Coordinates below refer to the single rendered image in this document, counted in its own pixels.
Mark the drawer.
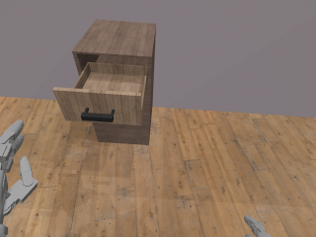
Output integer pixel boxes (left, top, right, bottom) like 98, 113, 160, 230
52, 62, 148, 125

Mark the cabinet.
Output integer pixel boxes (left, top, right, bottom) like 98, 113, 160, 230
72, 19, 156, 145

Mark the right robot hand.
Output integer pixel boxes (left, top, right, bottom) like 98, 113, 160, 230
244, 215, 272, 237

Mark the handle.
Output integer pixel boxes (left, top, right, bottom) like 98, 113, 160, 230
81, 108, 115, 122

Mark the left robot hand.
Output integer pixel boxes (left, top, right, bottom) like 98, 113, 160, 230
0, 119, 38, 224

